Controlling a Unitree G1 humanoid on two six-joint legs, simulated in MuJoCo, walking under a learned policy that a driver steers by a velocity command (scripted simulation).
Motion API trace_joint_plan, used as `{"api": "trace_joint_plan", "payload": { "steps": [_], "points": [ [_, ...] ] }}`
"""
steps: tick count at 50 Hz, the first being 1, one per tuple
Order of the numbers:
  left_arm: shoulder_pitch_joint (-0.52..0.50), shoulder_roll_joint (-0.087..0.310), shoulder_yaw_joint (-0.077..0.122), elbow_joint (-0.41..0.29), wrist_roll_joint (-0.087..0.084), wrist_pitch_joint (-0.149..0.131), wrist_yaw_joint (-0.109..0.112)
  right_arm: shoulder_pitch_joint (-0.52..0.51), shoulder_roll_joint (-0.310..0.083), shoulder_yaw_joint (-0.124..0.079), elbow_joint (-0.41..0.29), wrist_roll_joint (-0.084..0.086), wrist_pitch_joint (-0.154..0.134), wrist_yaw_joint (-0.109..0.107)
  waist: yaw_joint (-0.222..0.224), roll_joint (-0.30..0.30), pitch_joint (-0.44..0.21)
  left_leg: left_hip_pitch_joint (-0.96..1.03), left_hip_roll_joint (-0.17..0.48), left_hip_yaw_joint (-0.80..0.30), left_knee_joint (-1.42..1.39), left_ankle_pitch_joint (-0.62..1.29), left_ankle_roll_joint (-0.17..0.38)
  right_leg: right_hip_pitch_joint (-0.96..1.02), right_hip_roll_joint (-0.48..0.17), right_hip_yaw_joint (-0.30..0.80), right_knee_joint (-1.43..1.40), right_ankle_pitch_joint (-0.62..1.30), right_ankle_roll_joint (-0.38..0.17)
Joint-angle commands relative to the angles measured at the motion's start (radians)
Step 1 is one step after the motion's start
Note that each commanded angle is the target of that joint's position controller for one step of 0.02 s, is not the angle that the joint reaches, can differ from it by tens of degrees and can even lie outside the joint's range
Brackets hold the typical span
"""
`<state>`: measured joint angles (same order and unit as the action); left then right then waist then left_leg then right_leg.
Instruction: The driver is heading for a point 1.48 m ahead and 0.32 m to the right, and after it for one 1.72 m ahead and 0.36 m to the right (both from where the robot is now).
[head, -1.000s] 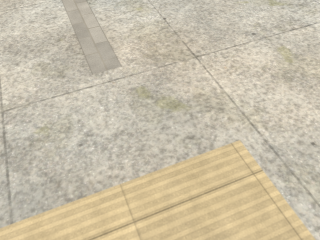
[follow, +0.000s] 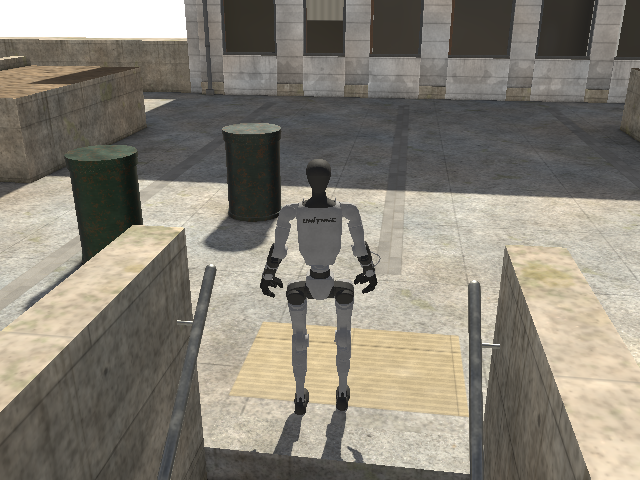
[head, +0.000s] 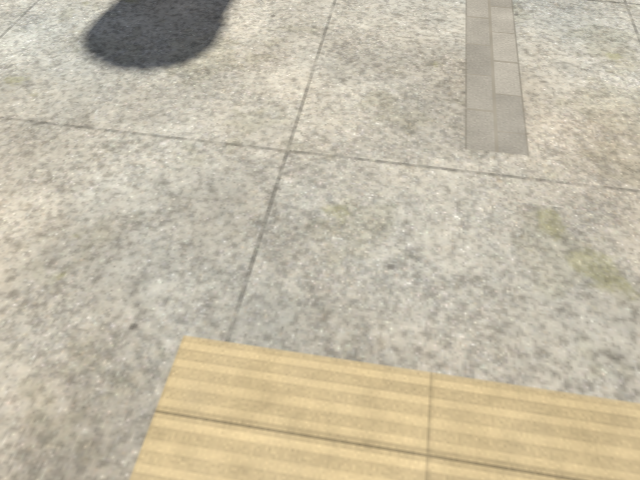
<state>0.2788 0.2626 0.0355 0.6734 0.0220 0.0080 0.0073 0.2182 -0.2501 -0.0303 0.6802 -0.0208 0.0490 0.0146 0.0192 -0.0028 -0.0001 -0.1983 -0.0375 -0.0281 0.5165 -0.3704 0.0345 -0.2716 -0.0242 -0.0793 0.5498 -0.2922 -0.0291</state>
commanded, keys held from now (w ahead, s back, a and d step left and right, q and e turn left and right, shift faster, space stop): w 1.00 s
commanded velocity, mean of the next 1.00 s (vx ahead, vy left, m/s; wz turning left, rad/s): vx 0.42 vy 0.00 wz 0.04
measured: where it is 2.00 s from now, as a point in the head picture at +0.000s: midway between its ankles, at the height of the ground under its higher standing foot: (338, 407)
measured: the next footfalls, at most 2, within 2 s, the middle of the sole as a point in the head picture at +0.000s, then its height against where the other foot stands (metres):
right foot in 0.44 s outside the picture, level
left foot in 0.96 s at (294, 408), level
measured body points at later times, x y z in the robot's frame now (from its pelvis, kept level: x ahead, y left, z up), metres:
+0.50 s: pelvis +0.19 -0.03 -0.01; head +0.22 -0.04 +0.44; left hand +0.39 +0.21 -0.09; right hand +0.17 -0.30 -0.15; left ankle +0.01 +0.09 -0.68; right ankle +0.26 -0.11 -0.73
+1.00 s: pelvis +0.48 -0.01 -0.01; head +0.52 +0.00 +0.43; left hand +0.45 +0.25 -0.16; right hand +0.67 -0.25 -0.11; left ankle +0.59 +0.07 -0.73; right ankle +0.28 -0.11 -0.69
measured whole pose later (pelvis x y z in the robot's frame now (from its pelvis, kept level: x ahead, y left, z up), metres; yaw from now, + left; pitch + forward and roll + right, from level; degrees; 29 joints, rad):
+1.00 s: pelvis +0.48 -0.01 -0.01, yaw +0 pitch +1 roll -1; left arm 0.43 0.24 0.03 0.92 0.01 -0.06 0.00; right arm 0.07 -0.24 -0.02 0.78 -0.05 -0.07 0.02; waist 0.04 -0.01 0.06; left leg -0.48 -0.02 0.08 0.58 -0.13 0.10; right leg -0.05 0.03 -0.02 0.79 -0.46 -0.06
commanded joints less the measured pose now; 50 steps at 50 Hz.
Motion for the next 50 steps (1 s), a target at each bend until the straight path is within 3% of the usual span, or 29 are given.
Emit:
{"api": "trace_joint_plan", "payload": {
  "steps": [1, 2, 3, 4, 7, 12, 17, 19, 20, 21, 22, 23, 24, 25, 26, 28, 30, 34, 37, 38, 43, 45, 46, 47, 48, 49, 50],
  "points": [
    [-0.127, 0.023, 0.001, -0.135, -0.01, -0.012, -0.007, 0.205, -0.257, -0.058, -0.028, -0.002, -0.041, -0.009, -0.135, 0.331, 0.062, 0.224, 0.367, -0.564, -0.432, -0.523, 0.158, -0.495, 0.069, -0.032, 0.185, -0.282, -0.006],
    [-0.224, 0.138, 0.032, -0.159, 0.003, -0.016, -0.007, 0.206, -0.225, -0.058, -0.015, -0.01, -0.044, -0.017, -0.154, 0.224, 0.183, 0.106, 0.38, -0.598, -0.467, -0.491, 0.212, -0.503, 0.002, 0.079, 0.276, -0.194, -0.007],
    [-0.192, 0.138, 0.038, -0.143, -0.009, -0.023, -0.021, 0.162, -0.173, -0.038, -0.016, -0.002, -0.054, -0.021, -0.098, 0.185, 0.186, 0.106, 0.338, -0.528, -0.463, -0.425, 0.207, -0.49, -0.008, 0.097, 0.313, -0.119, 0.001],
    [-0.145, 0.139, 0.04, -0.114, -0.004, -0.03, -0.033, 0.135, -0.15, -0.032, -0.016, 0.006, -0.067, -0.021, -0.067, 0.154, 0.168, 0.126, 0.295, -0.441, -0.461, -0.318, 0.183, -0.471, -0.017, 0.099, 0.317, -0.066, 0.01],
    [-0.085, 0.111, 0.041, -0.053, 0.016, -0.031, -0.051, 0.14, -0.122, -0.024, 0.006, 0.007, -0.106, -0.022, -0.043, 0.099, 0.076, 0.186, 0.221, -0.275, -0.433, -0.031, 0.164, -0.423, -0.012, 0.069, 0.375, 0.049, 0.031],
    [-0.203, 0.074, 0.028, -0.08, 0.013, -0.025, -0.062, 0.216, -0.112, -0.024, 0.054, 0.009, -0.128, -0.012, -0.085, 0.1, 0.093, 0.205, 0.218, -0.205, -0.433, 0.106, 0.183, -0.467, -0.028, 0.045, 0.277, 0.14, 0.05],
    [-0.285, 0.068, 0.023, -0.113, 0.01, -0.033, -0.062, 0.254, -0.148, -0.03, 0.103, 0.004, -0.131, -0.023, -0.098, 0.111, 0.118, 0.204, 0.249, -0.173, -0.374, 0.348, 0.168, -0.351, -0.01, 0.018, 0.095, 0.124, 0.009],
    [-0.246, 0.074, 0.025, -0.113, 0.007, -0.038, -0.049, 0.239, -0.166, -0.032, 0.12, 0.005, -0.128, -0.029, -0.069, 0.11, 0.106, 0.188, 0.258, -0.152, -0.315, 0.507, 0.147, -0.23, 0.016, -0.005, 0.033, 0.081, -0.027],
    [-0.177, 0.079, 0.03, -0.095, 0.006, -0.041, -0.037, 0.226, -0.179, -0.033, 0.127, 0.007, -0.128, -0.029, -0.031, 0.106, 0.075, 0.169, 0.25, -0.129, -0.236, 0.687, 0.129, -0.108, 0.048, -0.019, -0.007, 0.086, -0.047],
    [-0.051, 0.101, 0.043, -0.053, 0.012, -0.05, -0.02, 0.226, -0.177, -0.03, 0.137, 0.01, -0.127, -0.028, 0.028, 0.068, -0.001, 0.13, 0.208, -0.075, -0.067, 0.839, 0.104, 0.081, 0.073, -0.02, -0.053, 0.107, -0.071],
    [0.132, 0.156, 0.062, -0.008, 0.026, -0.058, 0.0, 0.214, -0.163, -0.021, 0.126, 0.012, -0.129, -0.03, 0.108, 0.018, -0.133, -0.013, 0.163, -0.033, 0.169, 0.735, 0.082, 0.348, -0.018, 0.081, -0.045, 0.04, -0.11],
    [0.259, 0.282, 0.089, -0.004, 0.049, -0.063, 0.01, 0.261, -0.057, 0.001, 0.071, 0.034, -0.133, -0.028, 0.12, -0.199, -0.275, -0.305, 0.009, 0.051, 0.547, 0.267, 0.022, 0.595, -0.324, 0.55, -0.164, -0.226, -0.2],
    [0.228, 0.257, 0.081, 0.005, 0.02, -0.059, -0.001, 0.267, -0.113, -0.014, 0.083, 0.004, -0.132, -0.031, 0.082, -0.192, -0.269, -0.404, -0.042, -0.052, 0.684, -0.093, 0.033, 0.521, -0.399, 0.855, -0.325, -0.214, -0.233],
    [0.123, 0.199, 0.067, 0.004, 0.004, -0.054, -0.007, 0.216, -0.126, -0.023, 0.081, -0.005, -0.128, -0.027, 0.025, -0.091, -0.114, -0.442, 0.031, -0.076, 0.726, -0.018, 0.043, 0.389, -0.361, 0.699, -0.318, -0.205, -0.221],
    [0.065, 0.138, 0.051, 0.002, -0.004, -0.058, -0.013, 0.17, -0.115, -0.015, 0.079, -0.009, -0.13, -0.016, 0.009, -0.026, -0.037, -0.432, 0.07, -0.061, 0.693, 0.048, 0.047, 0.279, -0.313, 0.558, -0.329, -0.117, -0.21],
    [0.028, 0.081, 0.03, 0.02, -0.01, -0.074, -0.017, 0.162, -0.096, -0.009, 0.087, -0.013, -0.114, -0.001, -0.036, -0.081, 0.019, -0.387, 0.119, -0.029, 0.618, 0.088, 0.04, 0.158, -0.21, 0.367, -0.376, 0.021, -0.166],
    [0.056, 0.078, 0.027, 0.046, -0.009, -0.094, -0.02, 0.176, -0.076, -0.002, 0.107, -0.021, -0.095, 0.013, -0.047, -0.073, 0.025, -0.371, 0.123, -0.005, 0.61, 0.111, 0.029, 0.125, -0.188, 0.297, -0.405, 0.164, -0.18],
    [0.116, 0.094, 0.03, 0.097, -0.018, -0.108, -0.024, 0.021, -0.07, 0.0, 0.066, -0.022, -0.089, 0.018, -0.037, -0.042, 0.078, -0.519, 0.154, 0.027, 0.512, 0.223, -0.001, 0.163, -0.172, 0.213, -0.463, 0.288, -0.196],
    [0.143, 0.083, 0.024, 0.129, -0.021, -0.109, -0.023, -0.102, -0.05, 0.008, 0.034, -0.017, -0.09, 0.025, -0.018, -0.055, 0.095, -0.495, 0.138, 0.066, 0.332, 0.347, -0.016, 0.156, -0.121, 0.128, -0.453, 0.387, -0.169],
    [0.153, 0.096, 0.027, 0.14, -0.023, -0.109, -0.022, -0.14, -0.041, 0.012, 0.028, -0.017, -0.09, 0.031, -0.006, -0.061, 0.097, -0.458, 0.129, 0.073, 0.259, 0.388, -0.015, 0.154, -0.117, 0.113, -0.454, 0.4, -0.164],
    [0.192, 0.12, 0.029, 0.193, -0.013, -0.101, -0.004, -0.231, -0.063, 0.008, 0.013, -0.015, -0.092, 0.03, 0.009, -0.058, 0.106, -0.371, 0.084, 0.089, 0.063, 0.398, 0.03, 0.295, -0.177, 0.111, -0.411, 0.558, -0.146],
    [0.188, 0.128, 0.028, 0.206, -0.007, -0.095, 0.002, -0.179, -0.08, -0.002, 0.03, -0.02, -0.096, 0.025, -0.014, -0.066, 0.067, -0.297, 0.041, 0.108, 0.027, 0.281, 0.065, 0.378, -0.189, 0.098, -0.29, 0.806, -0.132],
    [0.186, 0.14, 0.031, 0.215, 0.001, -0.089, 0.004, -0.096, -0.094, -0.011, 0.058, -0.02, -0.102, 0.02, -0.048, -0.077, 0.017, -0.203, 0.008, 0.118, 0.007, 0.231, 0.084, 0.399, -0.183, 0.091, -0.17, 0.924, -0.12],
    [0.182, 0.147, 0.031, 0.221, 0.004, -0.082, 0.004, 0.055, -0.112, -0.022, 0.11, -0.024, -0.112, 0.012, -0.112, -0.059, -0.066, -0.025, -0.015, 0.127, -0.051, 0.241, 0.111, 0.366, -0.151, 0.061, 0.024, 0.931, -0.103],
    [0.196, 0.119, 0.02, 0.202, -0.001, -0.082, 0.002, 0.232, -0.173, -0.043, 0.148, -0.043, -0.122, -0.005, -0.171, 0.003, -0.198, 0.247, 0.139, -0.023, -0.037, 0.159, 0.156, 0.183, -0.117, 0.034, 0.293, 0.653, -0.092],
    [0.322, 0.0, -0.006, 0.173, -0.041, -0.086, -0.014, 0.297, -0.289, -0.077, 0.154, -0.055, -0.12, -0.015, -0.117, 0.258, -0.343, 0.557, 0.454, -0.558, -0.106, 0.03, 0.309, -0.213, 0.072, 0.002, 0.702, 0.005, -0.038],
    [0.252, 0.1, 0.019, 0.19, -0.012, -0.085, -0.006, 0.238, -0.233, -0.069, 0.152, -0.007, -0.108, -0.009, -0.124, 0.155, -0.323, 0.506, 0.441, -0.714, -0.233, 0.01, 0.301, -0.326, 0.09, 0.139, 0.794, -0.206, -0.055]
  ]
}}
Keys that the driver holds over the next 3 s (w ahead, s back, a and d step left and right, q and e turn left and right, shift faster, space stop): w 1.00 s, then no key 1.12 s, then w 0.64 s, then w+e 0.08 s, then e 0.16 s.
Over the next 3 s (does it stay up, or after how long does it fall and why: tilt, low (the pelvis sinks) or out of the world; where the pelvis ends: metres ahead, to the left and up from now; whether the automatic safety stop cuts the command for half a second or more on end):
stays up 1.04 -0.03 -0.01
